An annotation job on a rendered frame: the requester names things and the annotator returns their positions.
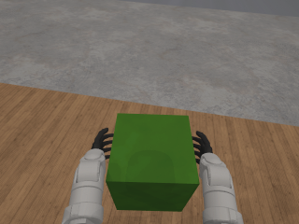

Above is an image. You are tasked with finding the robot right hand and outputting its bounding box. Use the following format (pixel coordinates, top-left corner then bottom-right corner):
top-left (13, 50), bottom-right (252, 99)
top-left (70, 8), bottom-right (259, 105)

top-left (192, 131), bottom-right (213, 164)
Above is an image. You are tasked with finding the robot left hand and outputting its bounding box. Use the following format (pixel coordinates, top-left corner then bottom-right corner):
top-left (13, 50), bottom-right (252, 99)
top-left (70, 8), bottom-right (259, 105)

top-left (91, 128), bottom-right (114, 160)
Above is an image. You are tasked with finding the right robot forearm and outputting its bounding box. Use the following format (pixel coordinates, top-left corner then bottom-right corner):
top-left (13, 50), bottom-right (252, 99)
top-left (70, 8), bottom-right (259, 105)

top-left (199, 152), bottom-right (244, 224)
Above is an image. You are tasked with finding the left robot forearm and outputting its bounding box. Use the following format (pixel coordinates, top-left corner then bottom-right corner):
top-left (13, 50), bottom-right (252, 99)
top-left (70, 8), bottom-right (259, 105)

top-left (61, 148), bottom-right (106, 224)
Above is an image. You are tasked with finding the carton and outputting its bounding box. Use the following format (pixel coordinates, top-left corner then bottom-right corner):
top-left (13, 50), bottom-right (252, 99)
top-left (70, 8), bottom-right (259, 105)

top-left (106, 113), bottom-right (200, 212)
